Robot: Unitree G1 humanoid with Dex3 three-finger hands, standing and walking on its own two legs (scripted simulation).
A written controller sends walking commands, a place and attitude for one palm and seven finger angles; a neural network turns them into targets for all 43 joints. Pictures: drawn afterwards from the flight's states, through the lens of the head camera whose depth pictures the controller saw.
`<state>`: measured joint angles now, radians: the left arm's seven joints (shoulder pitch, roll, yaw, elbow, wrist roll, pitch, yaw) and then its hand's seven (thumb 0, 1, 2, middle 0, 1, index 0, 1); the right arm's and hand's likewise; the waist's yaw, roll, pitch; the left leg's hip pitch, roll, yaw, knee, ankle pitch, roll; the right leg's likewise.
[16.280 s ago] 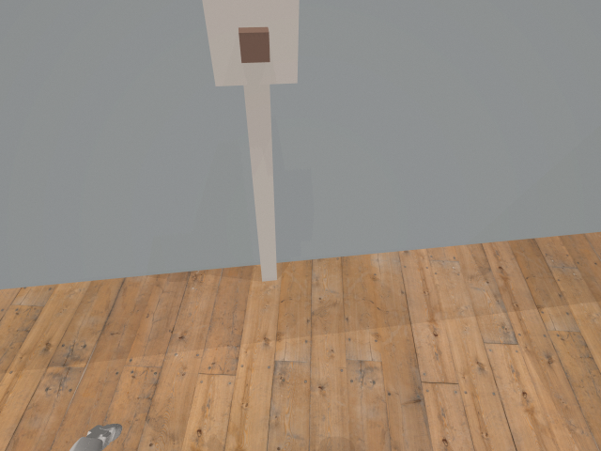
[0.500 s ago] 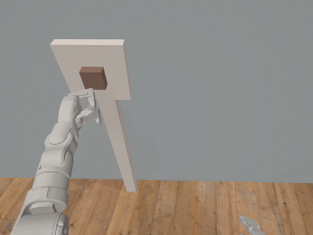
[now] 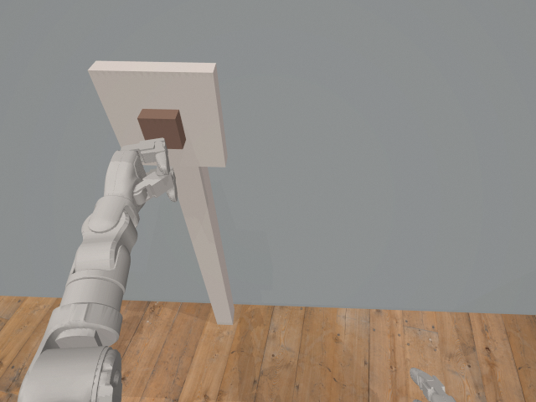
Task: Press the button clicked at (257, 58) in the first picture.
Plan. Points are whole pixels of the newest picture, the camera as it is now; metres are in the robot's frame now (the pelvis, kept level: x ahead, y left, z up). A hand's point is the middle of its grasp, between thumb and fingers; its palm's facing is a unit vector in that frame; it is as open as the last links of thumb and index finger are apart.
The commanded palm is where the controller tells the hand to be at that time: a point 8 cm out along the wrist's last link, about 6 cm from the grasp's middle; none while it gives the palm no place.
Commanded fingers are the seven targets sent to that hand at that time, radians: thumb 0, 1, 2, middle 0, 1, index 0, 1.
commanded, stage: press the button with the knuckle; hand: left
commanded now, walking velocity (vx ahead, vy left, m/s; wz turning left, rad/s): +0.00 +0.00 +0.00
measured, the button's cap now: (163, 128) +0.49 +0.19 +0.17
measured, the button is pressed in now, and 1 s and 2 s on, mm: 0 8 0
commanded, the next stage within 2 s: hold the button down briefly in 0.78 s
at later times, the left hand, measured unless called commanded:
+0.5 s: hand (173, 167) +0.43 +0.17 +0.13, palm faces +0.01 -1.00 -0.01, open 2.8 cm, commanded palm +0.42 +0.22 +0.14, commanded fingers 0.00 0.90 0.90 -1.30 -1.50 -1.30 -1.50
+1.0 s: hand (173, 164) +0.44 +0.17 +0.13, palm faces +0.00 -1.00 -0.02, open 2.9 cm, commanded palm +0.45 +0.22 +0.14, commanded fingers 0.00 0.90 0.90 -1.30 -1.50 -1.30 -1.50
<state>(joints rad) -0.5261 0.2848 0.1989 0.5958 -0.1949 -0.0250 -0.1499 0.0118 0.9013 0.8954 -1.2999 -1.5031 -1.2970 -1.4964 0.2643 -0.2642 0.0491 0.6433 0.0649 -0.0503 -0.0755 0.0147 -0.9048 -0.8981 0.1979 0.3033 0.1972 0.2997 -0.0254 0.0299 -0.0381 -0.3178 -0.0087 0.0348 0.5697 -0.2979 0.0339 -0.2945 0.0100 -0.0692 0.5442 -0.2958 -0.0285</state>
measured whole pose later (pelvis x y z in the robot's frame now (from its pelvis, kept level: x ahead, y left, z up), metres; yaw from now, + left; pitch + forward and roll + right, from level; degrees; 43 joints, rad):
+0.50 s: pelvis +0.00 +0.00 +0.00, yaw -1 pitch +4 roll -1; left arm -0.66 0.33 0.25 0.81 -0.17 -0.12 -0.17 -0.02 0.81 0.89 -1.30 -1.50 -1.30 -1.50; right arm 0.33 -0.27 0.04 0.66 0.06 -0.03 -0.07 0.01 -0.91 -0.90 0.20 0.30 0.20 0.30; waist -0.06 0.03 -0.04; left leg -0.37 0.00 0.04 0.60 -0.30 0.03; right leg -0.35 0.02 -0.06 0.57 -0.29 -0.03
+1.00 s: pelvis -0.03 +0.00 -0.01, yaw +0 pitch +7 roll -1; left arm -0.89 0.41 0.25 1.14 -0.14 -0.26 -0.19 -0.02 0.74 0.94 -1.30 -1.50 -1.38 -1.50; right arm 0.37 -0.28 0.05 0.71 0.05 -0.09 -0.06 0.01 -0.90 -0.90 0.20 0.30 0.20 0.30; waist -0.10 0.02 -0.04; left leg -0.51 0.00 0.03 0.67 -0.28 0.04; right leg -0.47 0.01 -0.08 0.63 -0.28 -0.03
